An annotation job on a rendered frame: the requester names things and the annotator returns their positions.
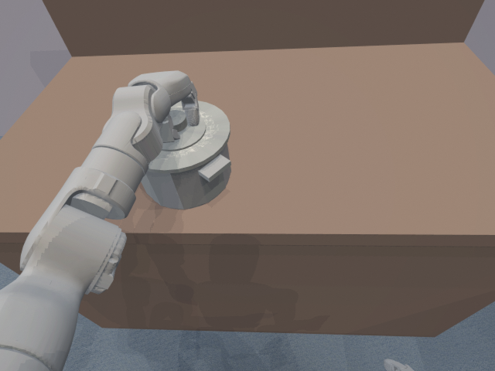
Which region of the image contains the left robot hand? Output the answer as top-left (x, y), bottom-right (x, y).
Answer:
top-left (128, 70), bottom-right (200, 143)

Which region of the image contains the left robot upper arm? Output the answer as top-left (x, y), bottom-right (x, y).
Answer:
top-left (0, 204), bottom-right (127, 371)

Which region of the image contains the pot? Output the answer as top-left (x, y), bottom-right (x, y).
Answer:
top-left (141, 144), bottom-right (231, 209)

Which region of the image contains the lid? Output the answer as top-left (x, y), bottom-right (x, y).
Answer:
top-left (148, 101), bottom-right (230, 174)

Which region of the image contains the robot left forearm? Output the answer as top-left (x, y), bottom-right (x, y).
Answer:
top-left (20, 79), bottom-right (171, 271)

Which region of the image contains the knob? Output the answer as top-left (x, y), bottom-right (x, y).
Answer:
top-left (169, 110), bottom-right (188, 132)

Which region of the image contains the table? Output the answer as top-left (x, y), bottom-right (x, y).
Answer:
top-left (0, 0), bottom-right (495, 337)

